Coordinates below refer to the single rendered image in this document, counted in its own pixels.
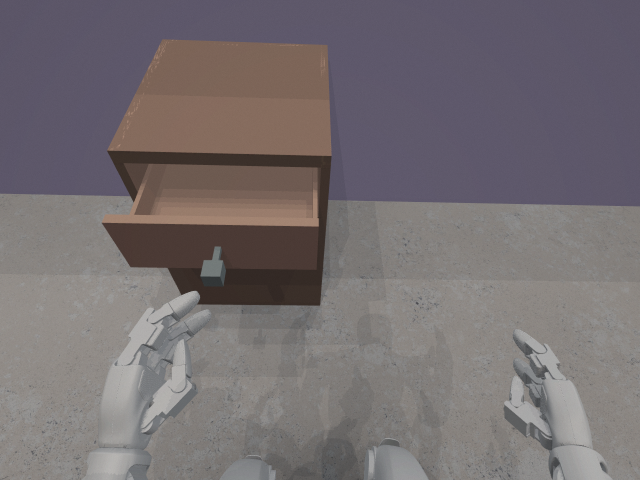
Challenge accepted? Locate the robot left thigh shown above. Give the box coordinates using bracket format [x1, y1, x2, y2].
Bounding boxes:
[219, 459, 276, 480]

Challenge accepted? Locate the robot thigh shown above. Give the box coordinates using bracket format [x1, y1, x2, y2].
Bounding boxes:
[364, 445, 429, 480]
[219, 459, 276, 480]

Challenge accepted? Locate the drawer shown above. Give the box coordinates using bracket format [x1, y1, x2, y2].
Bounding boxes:
[102, 164, 319, 270]

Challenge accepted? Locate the left robot forearm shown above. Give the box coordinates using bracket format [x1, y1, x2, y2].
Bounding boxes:
[82, 447, 152, 480]

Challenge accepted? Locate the right robot forearm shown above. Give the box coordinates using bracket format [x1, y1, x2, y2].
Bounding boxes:
[548, 445, 613, 480]

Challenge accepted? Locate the cabinet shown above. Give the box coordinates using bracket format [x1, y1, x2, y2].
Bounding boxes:
[107, 39, 332, 306]

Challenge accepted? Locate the robot left hand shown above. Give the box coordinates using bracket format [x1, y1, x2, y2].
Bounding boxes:
[98, 291, 211, 450]

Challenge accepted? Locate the robot right thigh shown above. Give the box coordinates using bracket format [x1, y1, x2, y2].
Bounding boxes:
[364, 445, 429, 480]

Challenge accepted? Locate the robot right hand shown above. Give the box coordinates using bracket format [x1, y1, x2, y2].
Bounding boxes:
[504, 329, 593, 453]

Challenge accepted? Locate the handle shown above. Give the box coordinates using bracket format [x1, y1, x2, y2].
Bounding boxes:
[200, 247, 226, 287]

